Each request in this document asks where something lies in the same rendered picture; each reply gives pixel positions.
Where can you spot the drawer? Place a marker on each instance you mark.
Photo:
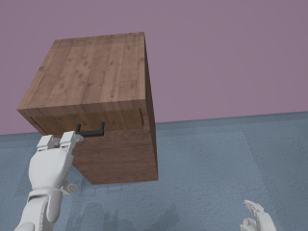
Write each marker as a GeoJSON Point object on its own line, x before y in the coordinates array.
{"type": "Point", "coordinates": [114, 120]}

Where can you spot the left robot hand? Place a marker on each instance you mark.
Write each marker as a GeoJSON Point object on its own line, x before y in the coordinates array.
{"type": "Point", "coordinates": [49, 167]}

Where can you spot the handle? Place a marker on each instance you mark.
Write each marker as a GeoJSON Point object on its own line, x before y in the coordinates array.
{"type": "Point", "coordinates": [91, 133]}

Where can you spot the robot left forearm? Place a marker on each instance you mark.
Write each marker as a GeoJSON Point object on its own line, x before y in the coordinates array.
{"type": "Point", "coordinates": [41, 211]}

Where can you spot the cabinet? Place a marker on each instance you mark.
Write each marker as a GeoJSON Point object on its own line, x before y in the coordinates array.
{"type": "Point", "coordinates": [99, 74]}

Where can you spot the right robot hand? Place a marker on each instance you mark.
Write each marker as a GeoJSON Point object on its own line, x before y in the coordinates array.
{"type": "Point", "coordinates": [263, 220]}

